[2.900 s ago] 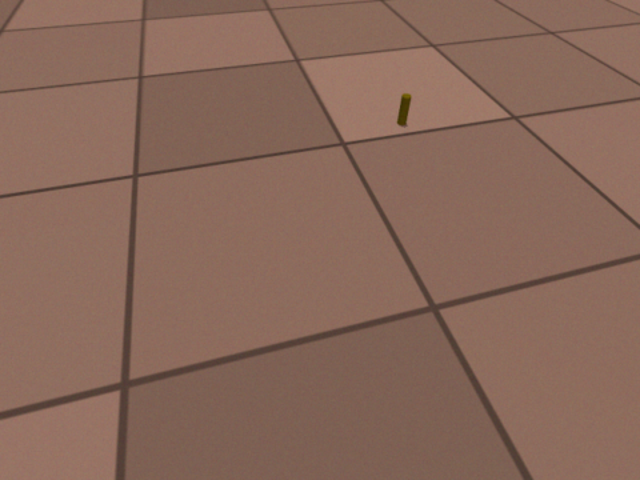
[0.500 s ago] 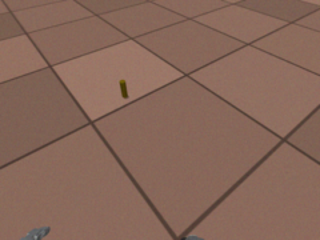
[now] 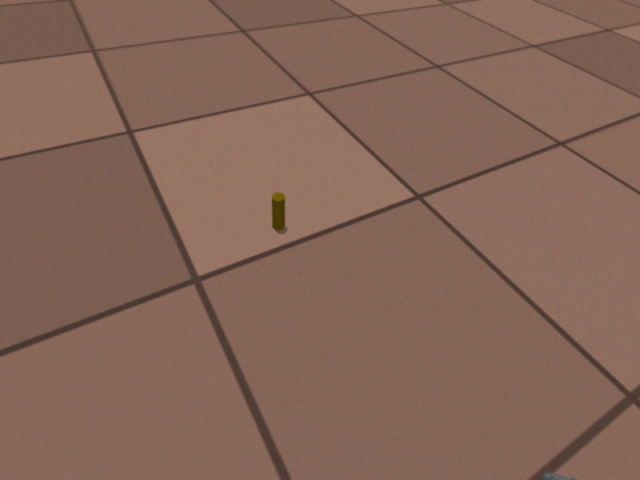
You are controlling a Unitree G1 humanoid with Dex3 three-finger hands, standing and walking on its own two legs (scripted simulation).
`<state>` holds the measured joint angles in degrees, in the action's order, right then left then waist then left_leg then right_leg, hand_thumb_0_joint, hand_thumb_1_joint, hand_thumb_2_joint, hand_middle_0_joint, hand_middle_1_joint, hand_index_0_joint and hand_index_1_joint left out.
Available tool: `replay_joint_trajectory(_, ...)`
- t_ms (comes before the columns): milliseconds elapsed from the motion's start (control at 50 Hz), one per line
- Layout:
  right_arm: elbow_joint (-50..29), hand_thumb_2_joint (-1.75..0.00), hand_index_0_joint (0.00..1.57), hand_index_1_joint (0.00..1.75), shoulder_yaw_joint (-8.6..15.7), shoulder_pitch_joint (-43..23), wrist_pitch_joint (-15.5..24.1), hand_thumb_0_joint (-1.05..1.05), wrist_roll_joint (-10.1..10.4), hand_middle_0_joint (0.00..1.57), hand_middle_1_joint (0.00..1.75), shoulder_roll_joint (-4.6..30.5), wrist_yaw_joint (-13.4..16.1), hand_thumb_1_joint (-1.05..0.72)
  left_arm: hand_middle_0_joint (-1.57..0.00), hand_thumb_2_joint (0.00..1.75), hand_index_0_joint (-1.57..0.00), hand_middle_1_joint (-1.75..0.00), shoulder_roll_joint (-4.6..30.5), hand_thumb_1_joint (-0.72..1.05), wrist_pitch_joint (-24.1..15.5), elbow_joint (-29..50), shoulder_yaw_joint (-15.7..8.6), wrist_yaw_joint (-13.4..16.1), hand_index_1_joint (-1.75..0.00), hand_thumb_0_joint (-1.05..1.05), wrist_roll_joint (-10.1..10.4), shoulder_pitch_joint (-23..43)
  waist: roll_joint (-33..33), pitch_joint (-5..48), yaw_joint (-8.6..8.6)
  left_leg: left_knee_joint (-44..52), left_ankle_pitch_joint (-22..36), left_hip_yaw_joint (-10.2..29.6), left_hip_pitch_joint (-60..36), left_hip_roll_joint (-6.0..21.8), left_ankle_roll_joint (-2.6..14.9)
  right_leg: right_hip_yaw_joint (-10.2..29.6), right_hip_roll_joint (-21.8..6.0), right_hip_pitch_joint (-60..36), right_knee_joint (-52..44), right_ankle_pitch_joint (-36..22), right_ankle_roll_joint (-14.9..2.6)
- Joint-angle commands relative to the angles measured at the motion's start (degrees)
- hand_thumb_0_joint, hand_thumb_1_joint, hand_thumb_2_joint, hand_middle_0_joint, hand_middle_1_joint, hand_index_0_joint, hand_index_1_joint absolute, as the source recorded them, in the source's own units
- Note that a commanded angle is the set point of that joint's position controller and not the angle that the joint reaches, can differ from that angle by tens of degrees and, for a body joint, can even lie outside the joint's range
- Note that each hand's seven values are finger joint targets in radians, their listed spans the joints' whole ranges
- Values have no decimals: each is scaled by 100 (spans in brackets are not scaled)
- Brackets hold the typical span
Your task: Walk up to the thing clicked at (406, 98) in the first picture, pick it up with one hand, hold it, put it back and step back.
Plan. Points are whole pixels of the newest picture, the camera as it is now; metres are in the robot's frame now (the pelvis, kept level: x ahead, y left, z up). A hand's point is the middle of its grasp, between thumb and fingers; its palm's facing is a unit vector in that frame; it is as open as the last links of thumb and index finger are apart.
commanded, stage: walk up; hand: left
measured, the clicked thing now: (278, 212) +1.24 +0.18 -0.67
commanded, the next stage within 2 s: none
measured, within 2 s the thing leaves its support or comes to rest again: neither
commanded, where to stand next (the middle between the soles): +0.91 +0.00 m, yaw -1 degrees
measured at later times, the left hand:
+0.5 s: hand (172, 333) +0.36 +0.25 -0.12, palm faces -0.12 -0.91 -0.39, open 7.3 cm
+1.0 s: hand (159, 298) +0.45 +0.31 -0.15, palm faces +0.01 -0.93 -0.36, open 7.3 cm
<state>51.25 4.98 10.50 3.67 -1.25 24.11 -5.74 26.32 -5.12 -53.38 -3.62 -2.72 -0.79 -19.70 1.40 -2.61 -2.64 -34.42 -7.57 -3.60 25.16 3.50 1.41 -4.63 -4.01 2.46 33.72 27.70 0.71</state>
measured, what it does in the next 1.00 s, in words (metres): walks ahead: right foot, then left foot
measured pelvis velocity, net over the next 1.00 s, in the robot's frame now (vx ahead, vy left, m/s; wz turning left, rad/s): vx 0.43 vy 0.02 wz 0.01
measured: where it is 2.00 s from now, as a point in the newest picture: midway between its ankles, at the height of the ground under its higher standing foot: (310, 320)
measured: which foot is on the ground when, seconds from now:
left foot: down 0.00-0.52, up 0.54-0.94, down 0.96-1.00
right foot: down 0.00-0.00, up 0.02-0.48, down 0.50-1.00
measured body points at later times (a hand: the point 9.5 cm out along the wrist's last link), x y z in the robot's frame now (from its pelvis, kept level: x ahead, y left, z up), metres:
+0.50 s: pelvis +0.23 -0.01 +0.00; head +0.25 -0.03 +0.45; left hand +0.37 +0.30 -0.09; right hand +0.21 -0.34 -0.12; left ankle +0.12 +0.12 -0.72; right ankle +0.35 -0.14 -0.72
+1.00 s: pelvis +0.43 +0.02 +0.00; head +0.44 +0.05 +0.45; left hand +0.45 +0.35 -0.12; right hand +0.52 -0.31 -0.09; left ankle +0.53 +0.13 -0.72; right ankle +0.35 -0.13 -0.71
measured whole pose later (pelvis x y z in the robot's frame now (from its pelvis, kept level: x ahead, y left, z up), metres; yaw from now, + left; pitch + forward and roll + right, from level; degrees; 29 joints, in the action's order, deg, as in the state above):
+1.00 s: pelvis +0.43 +0.02 +0.00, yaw +1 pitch -3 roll -2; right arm 52.1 4.5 13.7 3.1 -1.4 23.8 -4.9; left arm 25.8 -4.3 -51.7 -3.6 -2.4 -0.9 -19.4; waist 1.7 -4.1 -2.1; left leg -34.2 -8.0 -2.9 23.2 3.1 1.2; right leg -6.1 -5.2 6.1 35.6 24.8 0.4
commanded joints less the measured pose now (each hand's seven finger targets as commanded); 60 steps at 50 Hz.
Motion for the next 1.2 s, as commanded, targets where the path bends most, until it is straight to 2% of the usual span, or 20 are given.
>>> replay_joint_trajectory(0, -259, -90, 20, 30, 616, 1460, 216, 0, -15, 20, 30, 2097, 240, -90, -20, 90, -20, -30, 908, 90, -70, 639, -141, 178, -30, 0, 154, -186, -1740, 1171, 859, 1878, -2085, 4312, -3959, 2192, 1362, 421, 653, 3854, 3545, 310, -413)
replay_joint_trajectory(20, -256, -90, 20, 30, 642, 1215, 188, 0, 125, 20, 30, 2048, 252, -90, -20, 90, -20, -30, 1234, 90, -60, 556, -149, 231, -30, 0, 54, 203, -1293, 820, 857, 1968, -2262, 4313, -3450, 2249, 1553, 844, 252, 3957, 3835, 124, -466)
replay_joint_trajectory(80, -411, -90, 20, 30, 284, 647, 239, 0, 166, 20, 30, 1369, 349, -90, -20, 90, -20, -30, 1081, 90, -88, 374, -136, 122, -30, 0, 186, 149, -585, 173, 445, 1828, 361, 1768, -2140, 1340, 790, 1146, -67, 3172, 3188, -948, -362)
replay_joint_trajectory(120, -361, -90, 20, 30, 245, 625, 288, 0, 194, 20, 30, 1281, 356, -90, -20, 90, -20, -30, 986, 90, 2, 327, -139, 61, -30, 0, 194, 18, -798, 136, 314, 1929, 727, 1162, -1773, 1109, 702, 980, -96, 2821, 2855, -1227, -248)
replay_joint_trajectory(220, -491, -90, 20, 30, 253, 606, 345, 0, 127, 20, 30, 1369, 339, -90, -20, 90, -20, -30, 941, 90, 107, 473, -175, -109, -30, 0, 85, 553, -816, -286, 367, 2528, -418, 850, -1689, 1108, 952, 697, -261, 3155, 1660, -1756, -15)
replay_joint_trajectory(320, -415, -90, 20, 30, 260, 837, 296, 0, 125, 20, 30, 1374, 313, -90, -20, 90, -20, -30, 710, 90, 80, 660, -158, -185, -30, 0, 50, 1343, -710, -373, 541, 2310, 366, 474, -1973, 982, 867, 261, -190, 2891, 220, -2365, -116)
replay_joint_trajectory(420, -534, -90, 20, 30, 300, 737, 194, 0, 102, 20, 30, 1433, 379, -90, -20, 90, -20, -30, 709, 90, 37, 460, -239, -120, -30, 0, 52, 984, -579, 114, 264, 1280, 797, 411, -1956, 1099, 778, 142, 49, 1495, -312, -2180, -308)
replay_joint_trajectory(460, -568, -90, 20, 30, 181, 914, 170, 0, 95, 20, 30, 1170, 376, -90, -20, 90, -20, -30, 983, 90, -35, 217, -366, -24, -30, 0, 23, 186, 168, 711, -106, -494, 1055, -97, -1492, 551, 548, 52, 228, -71, -731, -1791, -467)
replay_joint_trajectory(500, -607, -90, 20, 30, -31, 1451, 149, 0, 103, 20, 30, 677, 352, -90, -20, 90, -20, -30, 1697, 90, -113, 258, -566, 111, -30, 0, 3, -525, 1504, 1096, -251, -2841, -2221, 8, 739, -509, 160, 3523, -1912, -1627, -1464, -841, -1041)
replay_joint_trajectory(520, -485, -90, 20, 30, 122, 1219, 97, 0, 111, 20, 30, 1313, 417, -90, -20, 90, -20, -30, 1749, 90, -74, 267, -558, 131, -30, 0, 100, -304, 1016, 887, -313, -3336, -2268, 319, 1164, -286, 189, 4221, -2234, -1469, -1729, -620, -1628)
replay_joint_trajectory(640, -211, -90, 20, 30, 82, 1134, -24, 0, 151, 20, 30, 999, 323, -90, -20, 90, -20, -30, 1097, 90, -147, 538, -309, 168, -30, 0, 130, 445, 719, 69, 243, -2714, -962, 856, 266, -27, 58, 1215, -967, 734, -1805, -2762, -1097)
replay_joint_trajectory(760, -358, -90, 20, 30, 189, 495, -90, 0, 25, 20, 30, 1032, 147, -90, -20, 90, -20, -30, 1250, 90, -191, 774, -391, 131, -30, 0, 24, 530, 667, -324, 145, -1235, -390, 682, 655, 168, -272, 1005, -1134, 1020, -2399, -559, -1332)
replay_joint_trajectory(880, -479, -90, 20, 30, 195, -31, 49, 0, 9, 20, 30, 952, 57, -90, -20, 90, -20, -30, 1326, 90, -140, 719, -399, 88, -30, 0, 25, 328, 510, -150, -7, 104, -84, 146, -323, 165, -61, 713, -1115, 944, -1746, -914, -1159)
replay_joint_trajectory(940, -169, -90, 20, 30, 325, 931, 117, 0, -27, 20, 30, 1220, 159, -90, -20, 90, -20, -30, 1156, 90, -82, 757, -281, 96, -30, 0, 7, 383, -216, 356, 605, 352, -449, 26, -2057, -117, 128, 426, -873, 1549, -170, -1995, -923)
replay_joint_trajectory(960, -7, -90, 20, 30, 441, 1618, 167, 0, -85, 20, 30, 1535, 243, -90, -20, 90, -20, -30, 804, 90, -51, 760, -157, 109, -30, 0, 40, 120, -1257, 808, 910, 975, -1373, 776, -2906, 287, 386, -57, -325, 1999, 1648, -2172, -706)
replay_joint_trajectory(980, -159, -90, 20, 30, 540, 1663, 195, 0, -101, 20, 30, 1994, 321, -90, -20, 90, -20, -30, 268, 90, -12, 793, -25, 80, -30, 0, 98, -214, -2472, 817, 743, 1618, -2057, 3336, -3492, 1602, 727, 82, 564, 3469, 2971, 208, -308)
replay_joint_trajectory(1000, -325, -90, 20, 30, 541, 1406, 190, 0, 78, 20, 30, 2108, 328, -90, -20, 90, -20, -30, 931, 90, 62, 631, -165, 186, -30, 0, 87, -253, -1523, 812, 717, 2085, -2595, 4280, -3147, 2115, 1228, 559, 448, 3555, 3377, 374, -398)
replay_joint_trajectory(1020, -310, -90, 20, 30, 517, 1232, 153, 0, 155, 20, 30, 1962, 332, -90, -20, 90, -20, -30, 1193, 90, 84, 581, -178, 220, -30, 0, 47, 37, -1127, 413, 686, 2088, -2495, 4001, -2652, 2063, 1288, 819, 190, 3592, 3586, 133, -436)
replay_joint_trajectory(1080, -431, -90, 20, 30, 249, 735, 207, 0, 157, 20, 30, 1341, 418, -90, -20, 90, -20, -30, 1039, 90, 107, 336, -152, 134, -30, 0, 158, -234, -808, -48, 334, 2002, -280, 1650, -1819, 1121, 271, 1212, -32, 2930, 2748, -1048, -322)
replay_joint_trajectory(1180, -540, -90, 20, 30, 265, 796, 290, 0, 142, 20, 30, 1275, 437, -90, -20, 90, -20, -30, 916, 90, 232, 263, -171, 44, -30, 0, 88, -246, -894, -63, 322, 2308, -278, 1100, -1893, 1130, 602, 1001, -33, 3056, 2465, -1648, -101)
